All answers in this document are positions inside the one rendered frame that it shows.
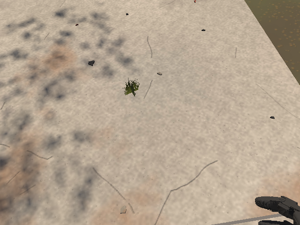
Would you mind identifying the robot right hand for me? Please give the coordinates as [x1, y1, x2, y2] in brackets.
[255, 196, 300, 225]

